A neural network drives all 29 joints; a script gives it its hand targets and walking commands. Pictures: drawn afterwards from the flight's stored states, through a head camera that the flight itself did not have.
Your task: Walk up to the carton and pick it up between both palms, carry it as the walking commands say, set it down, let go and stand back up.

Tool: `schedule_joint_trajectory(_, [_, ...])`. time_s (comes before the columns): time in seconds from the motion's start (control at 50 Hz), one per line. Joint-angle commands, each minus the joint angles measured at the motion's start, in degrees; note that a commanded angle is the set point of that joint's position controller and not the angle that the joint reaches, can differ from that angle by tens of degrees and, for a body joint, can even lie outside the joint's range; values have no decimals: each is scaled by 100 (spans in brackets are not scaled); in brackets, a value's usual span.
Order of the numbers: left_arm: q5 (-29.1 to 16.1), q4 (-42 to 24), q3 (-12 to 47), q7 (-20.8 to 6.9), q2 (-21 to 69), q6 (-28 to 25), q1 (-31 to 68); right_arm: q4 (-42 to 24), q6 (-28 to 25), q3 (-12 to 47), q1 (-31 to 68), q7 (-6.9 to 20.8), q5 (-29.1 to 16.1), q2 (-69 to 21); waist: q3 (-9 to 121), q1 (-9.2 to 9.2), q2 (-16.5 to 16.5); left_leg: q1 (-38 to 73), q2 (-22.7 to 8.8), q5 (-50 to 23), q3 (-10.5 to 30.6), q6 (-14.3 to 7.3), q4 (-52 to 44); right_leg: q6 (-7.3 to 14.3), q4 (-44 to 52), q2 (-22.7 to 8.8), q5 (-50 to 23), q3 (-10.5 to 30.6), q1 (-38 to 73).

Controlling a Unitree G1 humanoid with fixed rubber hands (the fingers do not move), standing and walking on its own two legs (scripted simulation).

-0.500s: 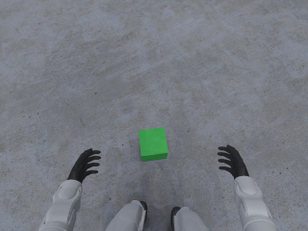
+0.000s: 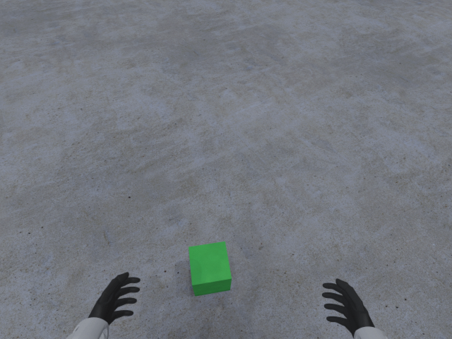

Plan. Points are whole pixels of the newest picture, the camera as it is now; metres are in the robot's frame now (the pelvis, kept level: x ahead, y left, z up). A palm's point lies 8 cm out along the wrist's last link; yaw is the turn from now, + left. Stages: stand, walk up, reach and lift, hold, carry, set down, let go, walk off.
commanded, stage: let go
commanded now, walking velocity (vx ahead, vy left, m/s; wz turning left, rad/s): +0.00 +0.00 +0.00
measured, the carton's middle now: (209, 269) +0.44 +0.07 -0.69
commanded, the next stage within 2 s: stand in 0.18 s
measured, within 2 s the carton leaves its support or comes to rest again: neither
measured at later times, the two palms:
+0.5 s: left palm out of the picture +0.10 +0.30 -0.11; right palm out of the picture +0.10 -0.27 -0.08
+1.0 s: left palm out of the picture +0.03 +0.30 -0.11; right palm out of the picture +0.02 -0.27 -0.10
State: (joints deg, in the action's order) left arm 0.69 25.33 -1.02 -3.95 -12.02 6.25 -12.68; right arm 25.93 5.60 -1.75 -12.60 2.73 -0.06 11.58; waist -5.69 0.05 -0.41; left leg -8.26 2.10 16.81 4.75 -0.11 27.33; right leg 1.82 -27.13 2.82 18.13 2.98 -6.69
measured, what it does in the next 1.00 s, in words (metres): stands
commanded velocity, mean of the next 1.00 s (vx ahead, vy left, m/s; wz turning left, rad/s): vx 0.00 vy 0.00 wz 0.00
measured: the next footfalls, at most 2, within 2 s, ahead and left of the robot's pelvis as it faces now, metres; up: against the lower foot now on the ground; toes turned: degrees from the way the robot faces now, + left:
none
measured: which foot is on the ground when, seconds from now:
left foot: down 0.00-1.00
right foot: down 0.00-1.00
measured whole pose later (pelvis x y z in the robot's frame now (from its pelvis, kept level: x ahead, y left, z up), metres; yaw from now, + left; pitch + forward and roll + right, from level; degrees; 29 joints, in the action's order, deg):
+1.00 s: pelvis -0.03 +0.02 +0.00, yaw -1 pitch -2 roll +0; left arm 1.8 53.9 -2.0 0.5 -17.7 -1.8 -17.4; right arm 54.1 -1.7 -1.0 -17.1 -0.5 1.9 17.3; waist 5.7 0.1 -0.9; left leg -9.8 2.0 13.7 2.7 -1.3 25.8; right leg 0.3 -24.4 2.3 14.0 4.2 -8.0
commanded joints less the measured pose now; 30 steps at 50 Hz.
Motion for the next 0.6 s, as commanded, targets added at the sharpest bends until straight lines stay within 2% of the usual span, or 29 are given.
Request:
schedule_joint_trajectory(0.0, [59,-861,-387,141,-681,44,268,-793,-249,-216,318,-76,-23,542,955,53,-78,-27,127,-1635,-393,-25,-169,-306,256,-249,-2461,-72,465])
schedule_joint_trajectory(0.02, [54,-754,-355,192,-623,158,234,-798,-277,-190,421,-125,-30,559,828,63,-173,-204,148,-1610,-408,-25,-151,-340,218,-254,-2544,-128,445])
schedule_joint_trajectory(0.04, [55,-924,-370,221,-652,240,292,-775,-283,-160,325,-145,-67,573,894,21,-243,-158,160,-1534,-419,-22,-105,-348,203,-254,-2559,-116,429])
schedule_joint_trajectory(0.06, [60,-885,-338,250,-629,290,301,-696,-282,-153,362,-154,-61,577,907,2,-126,-169,165,-1555,-417,24,-82,-339,190,-238,-2564,-130,415])
schedule_joint_trajectory(0.1, [124,-960,-360,325,-671,358,315,-702,-277,-120,336,-170,-37,592,934,5,-167,-118,142,-1658,-381,19,-29,-322,155,-230,-2542,-148,360])
schedule_joint_trajectory(0.12, [96,-1041,-335,333,-630,404,274,-627,-260,-73,232,-160,-84,633,950,-44,-72,-115,161,-1566,-415,42,-23,-301,182,-229,-2549,-95,350])
schedule_joint_trajectory(0.14, [110,-970,-296,370,-621,468,273,-612,-216,-116,387,-182,-25,664,819,-10,-193,-172,133,-1569,-385,63,-59,-308,175,-188,-2413,-147,301])
schedule_joint_trajectory(0.16, [136,-1009,-288,405,-611,506,289,-633,-212,-135,349,-165,-20,658,894,-21,-70,-151,123,-1650,-395,77,-39,-278,170,-162,-2384,-165,350])
schedule_joint_trajectory(0.18, [11,41,-467,521,-1219,3,154,417,-352,-345,49,-323,209,1223,1882,260,-392,-102,-365,-2521,-128,19,188,-173,-106,-525,-2769,115,345])
schedule_joint_trajectory(0.2, [50,193,-430,543,-1279,-247,113,460,-411,-388,-74,-376,213,1285,1991,89,-308,41,-439,-2607,-66,-30,194,-137,-145,-598,-2890,226,469])
schedule_joint_trajectory(0.22, [67,336,-391,519,-1143,-405,78,592,-476,-387,-64,-401,266,1314,1843,73,-188,74,-489,-2621,0,-76,98,-140,-159,-581,-2715,208,256])
schedule_joint_trajectory(0.26, [112,579,-422,497,-1156,-561,311,744,-590,-400,167,-421,298,1343,1365,29,242,-143,-505,-2215,91,-101,-87,-136,-13,-554,-2115,286,-79])
schedule_joint_trajectory(0.28, [125,720,-442,482,-1157,-579,301,808,-632,-400,234,-410,284,1294,1284,67,192,-186,-549,-2031,180,-149,-132,-128,16,-549,-1904,251,-215])
schedule_joint_trajectory(0.32, [151,909,-451,474,-1233,-654,328,940,-696,-413,271,-378,241,1267,1120,4,185,-303,-572,-1842,239,-163,-152,-93,86,-552,-1668,303,-332])
schedule_joint_trajectory(0.34, [133,1020,-445,474,-1222,-701,218,1060,-714,-423,132,-391,250,1276,1109,51,178,-410,-598,-1678,306,-175,-230,-88,120,-555,-1616,337,-273])
schedule_joint_trajectory(0.36, [137,1078,-408,457,-1139,-734,263,1091,-747,-452,209,-406,280,1346,978,31,261,-495,-583,-1551,301,-175,-313,-60,146,-558,-1484,358,-311])
schedule_joint_trajectory(0.38, [159,1161,-438,467,-1226,-757,264,1120,-757,-453,189,-408,269,1351,917,19,110,-540,-593,-1488,319,-174,-355,-60,187,-536,-1381,356,-313])
schedule_joint_trajectory(0.42, [161,1305,-412,463,-1230,-815,191,1228,-794,-452,93,-409,276,1408,782,17,211,-602,-568,-1507,293,-179,-383,-51,255,-550,-1478,371,-338])
schedule_joint_trajectory(0.44, [153,1333,-418,461,-1257,-840,250,1284,-813,-450,53,-401,262,1410,767,13,105,-550,-570,-1540,312,-180,-396,-34,255,-558,-1451,401,-346])
schedule_joint_trajectory(0.46, [134,1432,-439,477,-1309,-848,82,1329,-825,-434,63,-407,278,1445,841,69,194,-500,-634,-1664,388,-205,-419,-16,237,-558,-1521,415,-317])
schedule_joint_trajectory(0.48, [146,1475,-431,483,-1337,-856,60,1349,-827,-438,48,-404,254,1432,865,50,100,-483,-630,-1680,379,-195,-417,-21,247,-564,-1529,432,-273])
schedule_joint_trajectory(0.5, [154,1525,-433,486,-1372,-873,-2,1387,-841,-443,73,-401,250,1518,793,45,257,-497,-619,-1609,371,-199,-450,-14,316,-592,-1454,482,-329])
schedule_joint_trajectory(0.54, [161,1627,-433,491,-1423,-883,-34,1534,-837,-424,-89,-433,250,1563,701,38,118,-455,-648,-1690,402,-187,-496,13,325,-597,-1465,497,-368])
schedule_joint_trajectory(0.58, [142,1650,-429,492,-1476,-887,42,1582,-844,-412,-24,-432,239,1607,725,40,235,-416,-635,-1628,403,-190,-531,1,343,-594,-1447,518,-386])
